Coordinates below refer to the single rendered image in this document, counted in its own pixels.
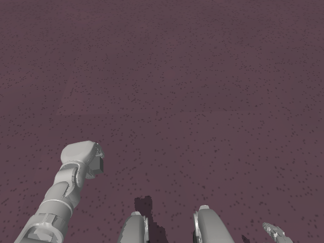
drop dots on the left robot hand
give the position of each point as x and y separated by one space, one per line
83 152

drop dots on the left robot arm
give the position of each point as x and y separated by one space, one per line
49 223

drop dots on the small box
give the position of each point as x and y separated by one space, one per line
96 165

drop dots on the right robot hand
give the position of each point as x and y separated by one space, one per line
276 233

